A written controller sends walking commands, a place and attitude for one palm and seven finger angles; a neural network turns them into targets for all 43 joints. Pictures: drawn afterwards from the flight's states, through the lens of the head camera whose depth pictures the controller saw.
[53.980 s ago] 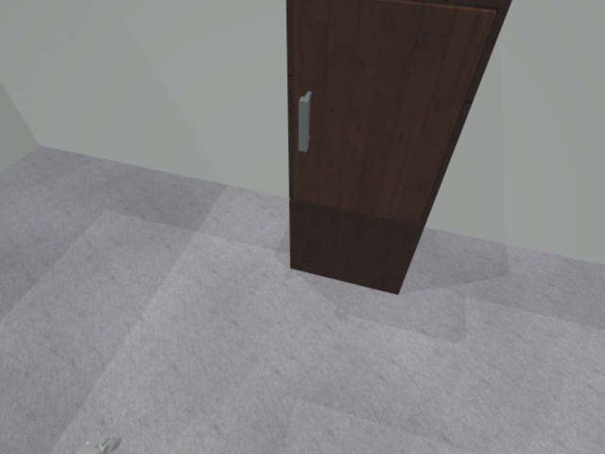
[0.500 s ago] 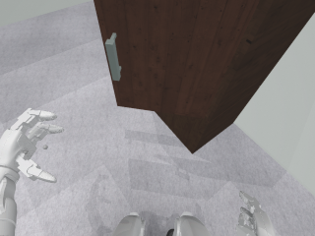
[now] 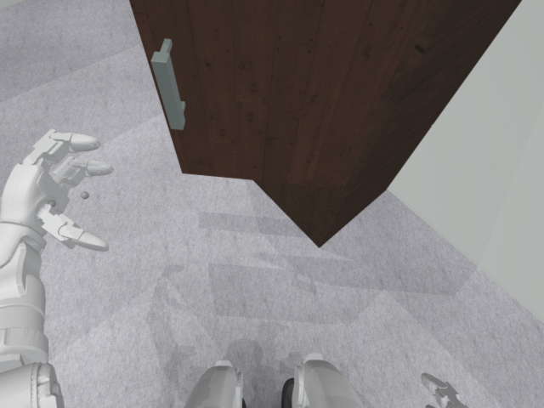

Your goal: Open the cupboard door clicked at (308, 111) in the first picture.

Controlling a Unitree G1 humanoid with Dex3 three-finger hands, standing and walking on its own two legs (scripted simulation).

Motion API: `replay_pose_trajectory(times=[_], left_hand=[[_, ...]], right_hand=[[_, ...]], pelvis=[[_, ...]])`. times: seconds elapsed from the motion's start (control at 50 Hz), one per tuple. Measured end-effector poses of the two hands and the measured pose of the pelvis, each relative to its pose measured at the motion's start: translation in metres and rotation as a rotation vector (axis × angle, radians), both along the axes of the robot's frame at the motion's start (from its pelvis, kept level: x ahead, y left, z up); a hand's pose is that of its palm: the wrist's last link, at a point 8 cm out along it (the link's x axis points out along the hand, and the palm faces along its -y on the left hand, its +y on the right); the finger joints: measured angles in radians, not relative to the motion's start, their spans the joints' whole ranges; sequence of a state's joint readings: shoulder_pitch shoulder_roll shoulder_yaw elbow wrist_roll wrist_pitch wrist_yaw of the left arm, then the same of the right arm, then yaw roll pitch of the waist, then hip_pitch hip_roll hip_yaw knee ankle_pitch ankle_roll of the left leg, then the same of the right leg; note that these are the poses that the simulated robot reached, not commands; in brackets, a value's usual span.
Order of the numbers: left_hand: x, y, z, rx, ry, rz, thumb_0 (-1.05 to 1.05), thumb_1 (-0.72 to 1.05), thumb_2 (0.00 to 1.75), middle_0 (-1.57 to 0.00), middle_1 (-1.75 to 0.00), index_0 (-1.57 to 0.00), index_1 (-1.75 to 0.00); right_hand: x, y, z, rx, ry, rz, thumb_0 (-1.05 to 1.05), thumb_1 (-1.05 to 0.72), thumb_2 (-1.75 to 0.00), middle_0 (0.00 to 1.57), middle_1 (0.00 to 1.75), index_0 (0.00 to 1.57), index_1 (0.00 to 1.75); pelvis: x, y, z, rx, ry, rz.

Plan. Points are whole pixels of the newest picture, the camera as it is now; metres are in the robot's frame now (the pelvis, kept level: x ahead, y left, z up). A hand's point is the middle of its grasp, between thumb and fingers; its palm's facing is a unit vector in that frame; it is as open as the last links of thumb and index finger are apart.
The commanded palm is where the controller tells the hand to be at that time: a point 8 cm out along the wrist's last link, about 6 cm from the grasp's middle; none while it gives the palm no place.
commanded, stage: move the hooked fingers beside the handle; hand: left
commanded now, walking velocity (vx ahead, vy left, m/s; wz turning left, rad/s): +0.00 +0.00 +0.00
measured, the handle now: (172, 86) +0.61 +0.18 +0.05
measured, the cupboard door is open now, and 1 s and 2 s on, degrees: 45 45 45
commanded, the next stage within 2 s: slide the fingers in behind the handle in 1.82 s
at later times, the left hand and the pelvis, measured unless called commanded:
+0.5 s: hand (114, 143) +0.48 +0.25 +0.05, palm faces -0.06 -1.00 -0.02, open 14.0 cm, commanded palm +0.47 +0.29 +0.05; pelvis +0.00 +0.00 -0.01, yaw -1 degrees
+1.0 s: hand (130, 100) +0.57 +0.24 +0.05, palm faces -0.04 -1.00 -0.01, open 14.0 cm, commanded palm +0.56 +0.27 +0.04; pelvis +0.00 +0.00 -0.03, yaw -2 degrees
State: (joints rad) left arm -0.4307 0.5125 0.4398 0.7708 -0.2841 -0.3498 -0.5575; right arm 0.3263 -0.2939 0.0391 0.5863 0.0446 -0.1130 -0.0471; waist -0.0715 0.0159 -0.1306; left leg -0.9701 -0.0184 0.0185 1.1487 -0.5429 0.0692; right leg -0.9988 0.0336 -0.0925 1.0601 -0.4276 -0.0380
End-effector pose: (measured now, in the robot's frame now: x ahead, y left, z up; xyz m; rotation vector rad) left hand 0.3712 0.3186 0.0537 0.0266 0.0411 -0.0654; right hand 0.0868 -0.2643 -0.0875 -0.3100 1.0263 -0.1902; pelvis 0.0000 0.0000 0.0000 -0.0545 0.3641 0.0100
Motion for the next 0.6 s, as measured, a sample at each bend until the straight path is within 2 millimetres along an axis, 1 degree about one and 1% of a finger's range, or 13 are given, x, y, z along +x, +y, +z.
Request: replay_pose_trajectory(times=[0.1,0.24,0.42,0.6], left_hand=[[0.018,-0.009,-0.002,-0.011,0.011,-0.016,-0.02,-0.50,0.30,-0.30,-1.20,-0.30,-1.20],[0.046,-0.008,-0.001,-0.005,0.004,0.025,-0.02,-0.50,0.30,-0.30,-1.20,-0.30,-1.20],[0.076,-0.013,0.001,-0.003,0.007,0.003,-0.02,-0.50,0.30,-0.30,-1.20,-0.30,-1.20],[0.108,-0.021,-0.001,-0.009,0.004,0.021,-0.02,-0.50,0.30,-0.30,-1.20,-0.30,-1.20]], right_hand=[[-0.006,0.003,-0.001,-0.003,0.032,-0.018,0.01,-0.90,-0.90,0.21,0.30,0.20,0.30],[-0.017,0.004,-0.004,-0.009,0.077,-0.036,0.01,-0.90,-0.90,0.21,0.30,0.20,0.30],[-0.044,0.002,-0.012,-0.014,0.193,-0.072,0.01,-0.90,-0.90,0.21,0.30,0.20,0.30],[-0.073,-0.002,-0.013,-0.030,0.283,-0.116,0.01,-0.90,-0.90,0.21,0.30,0.20,0.30]], pelvis=[[0.001,0.003,0.001,-0.001,0.006,-0.001],[0.000,0.005,-0.003,-0.005,0.022,-0.004],[-0.001,0.006,-0.007,-0.011,0.048,-0.004],[-0.003,0.003,-0.012,-0.017,0.079,-0.009]])
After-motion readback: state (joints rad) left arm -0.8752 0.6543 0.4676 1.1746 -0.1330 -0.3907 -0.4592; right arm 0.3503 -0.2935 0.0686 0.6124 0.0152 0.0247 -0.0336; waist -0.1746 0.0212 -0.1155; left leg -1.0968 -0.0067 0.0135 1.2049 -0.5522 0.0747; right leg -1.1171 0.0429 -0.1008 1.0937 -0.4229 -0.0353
